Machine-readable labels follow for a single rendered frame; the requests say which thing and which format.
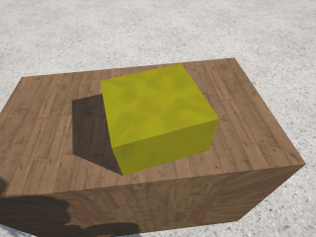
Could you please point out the pedestal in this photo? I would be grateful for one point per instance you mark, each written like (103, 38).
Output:
(59, 176)

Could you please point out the carton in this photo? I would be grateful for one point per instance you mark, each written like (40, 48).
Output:
(156, 116)

